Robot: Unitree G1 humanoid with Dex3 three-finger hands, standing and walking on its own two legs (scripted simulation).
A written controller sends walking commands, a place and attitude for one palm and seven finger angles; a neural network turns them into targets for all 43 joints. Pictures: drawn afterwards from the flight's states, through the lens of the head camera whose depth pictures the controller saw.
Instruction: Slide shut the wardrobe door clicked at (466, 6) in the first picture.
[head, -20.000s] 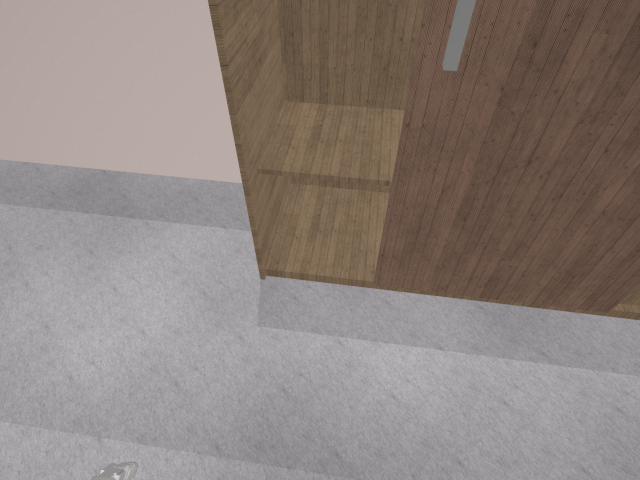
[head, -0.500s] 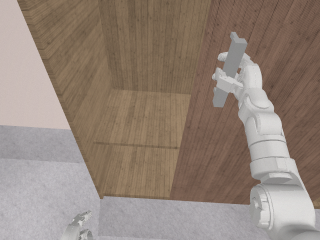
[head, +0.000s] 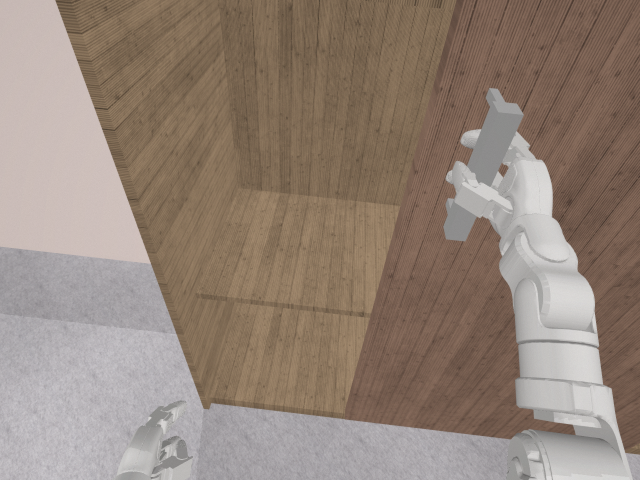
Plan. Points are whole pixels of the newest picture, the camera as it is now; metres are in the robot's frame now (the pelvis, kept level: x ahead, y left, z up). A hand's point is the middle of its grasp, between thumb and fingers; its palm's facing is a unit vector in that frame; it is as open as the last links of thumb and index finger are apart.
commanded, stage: tug the door sideways, standing still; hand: right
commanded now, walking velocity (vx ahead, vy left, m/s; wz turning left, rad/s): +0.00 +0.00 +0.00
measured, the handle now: (473, 168) +0.45 -0.15 +0.21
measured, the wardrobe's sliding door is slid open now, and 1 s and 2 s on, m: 0.42 0.39 0.32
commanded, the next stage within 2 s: step sideways, sliding the door along in 0.92 s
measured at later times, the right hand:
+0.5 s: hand (463, 186) +0.40 -0.12 +0.22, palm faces +0.10 +0.99 -0.02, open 6.1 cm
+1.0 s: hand (440, 186) +0.40 -0.09 +0.22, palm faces +0.09 +1.00 -0.04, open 6.2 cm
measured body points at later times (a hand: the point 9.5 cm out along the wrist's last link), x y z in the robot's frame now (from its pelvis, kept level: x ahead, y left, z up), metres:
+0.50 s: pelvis -0.01 +0.00 +0.00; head -0.03 +0.01 +0.45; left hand +0.18 +0.19 -0.11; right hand +0.38 -0.17 +0.22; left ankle -0.01 +0.10 -0.75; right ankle -0.05 -0.11 -0.75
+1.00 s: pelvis -0.04 -0.01 -0.01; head -0.04 +0.01 +0.44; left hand +0.11 +0.20 -0.12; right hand +0.39 -0.15 +0.22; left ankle -0.01 +0.10 -0.75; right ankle -0.05 -0.11 -0.75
